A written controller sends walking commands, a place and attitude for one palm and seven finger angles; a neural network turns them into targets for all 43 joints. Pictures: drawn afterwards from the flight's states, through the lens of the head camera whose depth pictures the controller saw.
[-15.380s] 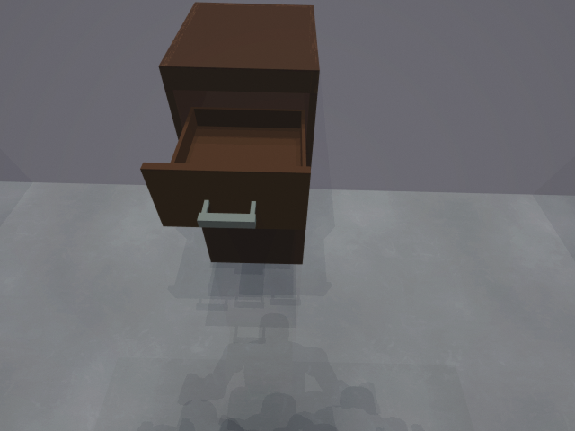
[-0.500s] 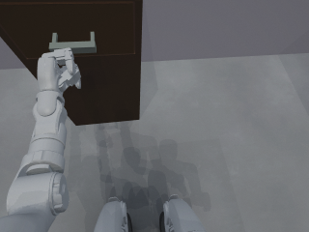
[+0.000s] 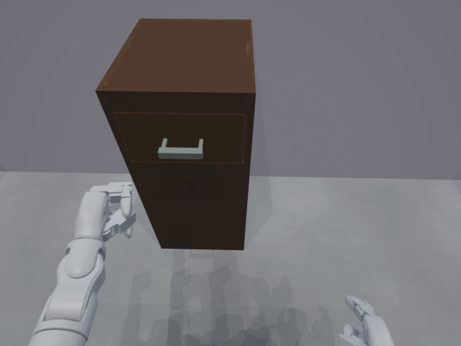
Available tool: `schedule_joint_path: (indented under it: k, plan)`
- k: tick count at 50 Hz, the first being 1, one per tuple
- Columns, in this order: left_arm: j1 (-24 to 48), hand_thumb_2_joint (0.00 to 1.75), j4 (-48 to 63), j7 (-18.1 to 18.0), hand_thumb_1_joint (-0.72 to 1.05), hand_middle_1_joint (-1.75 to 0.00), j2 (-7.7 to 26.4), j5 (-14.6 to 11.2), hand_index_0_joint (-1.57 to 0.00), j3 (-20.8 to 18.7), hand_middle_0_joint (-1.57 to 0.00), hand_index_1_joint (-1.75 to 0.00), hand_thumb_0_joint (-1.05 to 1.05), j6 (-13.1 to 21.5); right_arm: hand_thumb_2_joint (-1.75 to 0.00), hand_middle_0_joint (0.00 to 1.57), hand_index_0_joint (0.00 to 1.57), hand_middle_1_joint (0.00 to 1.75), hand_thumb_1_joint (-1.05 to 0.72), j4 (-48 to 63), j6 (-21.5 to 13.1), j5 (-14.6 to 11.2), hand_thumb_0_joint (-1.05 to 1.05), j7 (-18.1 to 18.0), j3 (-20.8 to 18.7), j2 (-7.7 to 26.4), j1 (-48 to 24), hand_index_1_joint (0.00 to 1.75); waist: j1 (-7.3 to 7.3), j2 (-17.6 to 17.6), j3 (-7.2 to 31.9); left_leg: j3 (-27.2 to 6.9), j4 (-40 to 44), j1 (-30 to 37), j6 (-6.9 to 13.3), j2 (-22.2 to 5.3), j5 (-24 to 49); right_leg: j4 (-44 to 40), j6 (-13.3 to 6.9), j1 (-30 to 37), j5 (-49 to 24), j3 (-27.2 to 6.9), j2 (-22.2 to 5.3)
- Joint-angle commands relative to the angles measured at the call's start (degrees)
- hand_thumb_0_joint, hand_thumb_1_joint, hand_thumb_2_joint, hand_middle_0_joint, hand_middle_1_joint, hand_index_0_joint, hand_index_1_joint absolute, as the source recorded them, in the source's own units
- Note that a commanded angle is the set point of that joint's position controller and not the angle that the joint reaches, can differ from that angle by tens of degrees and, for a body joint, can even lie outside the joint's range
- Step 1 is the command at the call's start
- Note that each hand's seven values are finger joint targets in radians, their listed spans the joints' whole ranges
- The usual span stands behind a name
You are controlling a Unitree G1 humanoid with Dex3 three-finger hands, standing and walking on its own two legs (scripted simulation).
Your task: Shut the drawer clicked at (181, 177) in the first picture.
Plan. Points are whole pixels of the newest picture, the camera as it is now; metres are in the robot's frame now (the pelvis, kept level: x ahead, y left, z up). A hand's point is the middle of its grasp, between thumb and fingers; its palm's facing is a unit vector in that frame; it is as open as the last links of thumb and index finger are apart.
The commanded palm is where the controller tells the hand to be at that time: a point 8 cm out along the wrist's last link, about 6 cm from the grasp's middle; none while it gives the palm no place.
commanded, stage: draw the hand back to the body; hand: left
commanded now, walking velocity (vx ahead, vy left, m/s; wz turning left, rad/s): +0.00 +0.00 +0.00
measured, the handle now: (182, 147) +0.61 +0.17 -0.06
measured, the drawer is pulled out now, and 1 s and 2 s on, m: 0.00 0.00 0.00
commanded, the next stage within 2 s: step back with the hand held close in 0.70 s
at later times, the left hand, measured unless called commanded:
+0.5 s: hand (31, 261) +0.19 +0.24 +0.17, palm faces +0.39 -0.85 -0.36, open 3.3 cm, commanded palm +0.13 +0.28 +0.20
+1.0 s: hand (17, 264) +0.18 +0.24 +0.19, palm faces +0.37 -0.82 -0.44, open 3.3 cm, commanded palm +0.12 +0.28 +0.20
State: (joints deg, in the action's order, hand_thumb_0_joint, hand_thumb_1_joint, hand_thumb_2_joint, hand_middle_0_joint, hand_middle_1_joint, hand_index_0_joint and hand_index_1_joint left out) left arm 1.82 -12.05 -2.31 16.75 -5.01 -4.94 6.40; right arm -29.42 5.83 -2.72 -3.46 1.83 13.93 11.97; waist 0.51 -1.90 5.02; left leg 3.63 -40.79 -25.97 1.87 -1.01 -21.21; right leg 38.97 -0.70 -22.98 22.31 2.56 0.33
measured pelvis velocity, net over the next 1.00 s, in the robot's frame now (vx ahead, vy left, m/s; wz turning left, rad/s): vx -0.01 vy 0.00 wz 0.00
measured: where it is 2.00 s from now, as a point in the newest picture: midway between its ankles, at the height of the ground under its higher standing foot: outside the picture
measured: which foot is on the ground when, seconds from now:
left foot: down 0.00-1.00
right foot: down 0.00-1.00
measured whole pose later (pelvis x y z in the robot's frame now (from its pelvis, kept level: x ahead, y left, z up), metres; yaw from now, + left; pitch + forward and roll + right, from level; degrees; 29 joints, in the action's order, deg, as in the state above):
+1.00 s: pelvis -0.01 +0.00 +0.03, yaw +0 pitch -1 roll -1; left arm -32.3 27.3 -5.7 19.7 -3.2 -19.2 10.0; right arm -33.0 -1.9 0.7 -3.4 1.0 13.5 10.6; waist -1.1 -3.6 -0.5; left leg 3.8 -24.8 -10.6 2.0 -0.6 -13.0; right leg 20.7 -0.3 -6.7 12.7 2.4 0.7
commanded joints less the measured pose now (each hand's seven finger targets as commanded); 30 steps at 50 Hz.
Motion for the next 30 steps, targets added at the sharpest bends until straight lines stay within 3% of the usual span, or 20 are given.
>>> schedule_joint_path:
  k: [1,6,8,10,12,15,16,20,26,28,29,30]
  plan:
    - [11.28,0.9,19.94,-3.45,0.9,-1.6,10.16,0.55,-1.4,-5.01,-1.4,-1.6,0.0,0.8,-0.9,0.2,0.2,0.3,-0.9,7.94,-3.63,0.07,0.0,-2.09,-1.65,6.21,-6.45,0.3,-0.41,-0.84,8.61,-3.17,10.95,15.02,0.46,-0.06,16.31,-10.83,-0.88,8.24,-18.31,-1.72,0.31]
    - [1.44,0.9,25.55,-3.54,0.9,-1.6,8.85,0.54,-1.4,-5.42,-1.4,-1.6,0.0,-1.12,-0.9,0.2,0.2,0.3,-0.9,6.88,-5.79,0.77,0.0,-1.97,-1.09,5.92,-7.76,0.3,-1.53,0.23,4.37,-3.39,15.61,19.3,0.21,-0.24,18.36,-15.49,-0.81,12.24,-19.23,-1.16,0.44]
    - [-0.71,0.9,29.95,-3.47,0.9,-1.6,8.19,0.57,-1.4,-5.25,-1.4,-1.6,0.0,-1.3,-0.9,0.2,0.2,0.3,-0.9,6.98,-6.48,1.07,0.0,-1.78,-0.88,5.58,-8.24,0.3,-1.64,-1.08,3.41,-3.39,17.04,21.11,0.14,-0.27,19.13,-16.58,-0.79,13.5,-19.82,-1.05,0.23]
    - [-4.72,0.9,32.21,-3.57,0.9,-1.6,9.23,0.48,-1.4,-7.33,-1.4,-1.6,0.0,-1.58,-0.9,0.2,0.2,0.3,-0.9,6.56,-7.1,1.48,0.0,-1.64,-0.85,5.54,-8.44,0.3,-2.16,0.77,2.54,-3.35,18.04,21.65,0.17,-0.31,19.77,-17.76,-0.7,14.99,-20.47,-1.0,0.3]
    - [-7.38,0.9,34.88,-3.34,0.9,-1.6,9.26,0.39,-1.4,-8.12,-1.4,-1.6,0.0,-1.47,-0.9,0.2,0.2,0.3,-0.9,6.37,-7.69,1.71,0.0,-1.44,-0.85,5.37,-8.82,0.3,-2.28,-0.4,0.75,-3.27,18.99,22.01,0.06,-0.17,19.16,-19.07,-0.73,15.55,-19.71,-1.14,0.34]
    - [-12.12,0.9,41.32,-3.66,0.9,-1.6,10.66,0.46,-1.4,-10.93,-1.4,-1.6,0.0,-0.86,-0.9,0.2,0.2,0.3,-0.9,6.23,-8.8,2.11,0.0,-1.04,-1.02,5.05,-8.97,0.3,-3.01,-2.62,2.0,-3.26,19.31,23.45,-0.09,-0.08,21.93,-19.31,-0.86,17.77,-21.85,-1.07,0.24]
    - [-14.8,0.9,41.3,-3.6,0.9,-1.6,11.46,0.34,-1.4,-12.19,-1.4,-1.6,0.0,-0.98,-0.9,0.2,0.2,0.3,-0.9,5.77,-9.24,2.35,0.0,-0.97,-1.18,5.26,-9.21,0.3,-3.26,-0.96,0.2,-3.13,19.32,23.01,-0.04,-0.02,21.31,-20.49,-0.75,17.16,-21.56,-1.12,0.56]
    - [-20.19,0.9,48.02,-3.76,0.9,-1.6,11.25,0.31,-1.4,-13.83,-1.4,-1.6,0.0,-0.04,-0.9,0.2,0.2,0.3,-0.9,5.75,-10.54,2.42,0.0,-0.53,-1.5,4.95,-8.95,0.3,-3.4,-2.43,0.38,-3.19,19.19,23.19,-0.08,0.0,22.01,-20.09,-0.66,18.24,-21.99,-1.07,0.18]
    - [-28.97,0.9,52.41,-3.98,0.9,-1.6,13.49,0.13,-1.4,-18.9,-1.4,-1.6,0.0,1.44,-0.9,0.2,0.2,0.3,-0.9,5.49,-12.87,2.24,0.0,-0.64,-2.26,4.86,-9.21,0.3,-4.43,-0.53,-3.25,-2.93,18.85,22.2,-0.09,-0.16,19.16,-22.04,-0.52,16.26,-19.33,-1.38,0.58]
    - [-28.38,0.9,49.2,-3.75,0.9,-1.6,10.19,0.29,-1.4,-16.0,-1.4,-1.6,0.0,1.44,-0.9,0.2,0.2,0.3,-0.9,4.63,-13.09,2.3,0.0,-0.69,-2.21,4.89,-8.43,0.3,-3.35,0.3,-6.45,-2.95,19.35,21.45,0.03,-0.29,16.63,-22.18,-0.3,14.43,-16.68,-1.18,0.32]
    - [-27.86,0.9,48.07,-3.8,0.9,-1.6,9.86,0.3,-1.4,-15.74,-1.4,-1.6,0.0,1.39,-0.9,0.2,0.2,0.3,-0.9,4.48,-13.1,2.27,0.0,-0.83,-2.4,5.15,-8.11,0.3,-3.21,1.97,-7.07,-3.01,19.48,21.16,0.19,-0.36,15.7,-22.38,-0.16,13.98,-15.52,-1.16,0.27]
    - [-27.02,0.9,47.43,-3.82,0.9,-1.6,9.56,0.41,-1.4,-15.39,-1.4,-1.6,0.0,1.42,-0.9,0.2,0.2,0.3,-0.9,4.27,-13.06,2.24,0.0,-0.95,-2.51,5.3,-8.18,0.3,-3.12,1.35,-7.51,-2.97,19.57,21.27,0.27,-0.39,14.32,-22.85,-0.09,13.33,-13.62,-1.45,0.15]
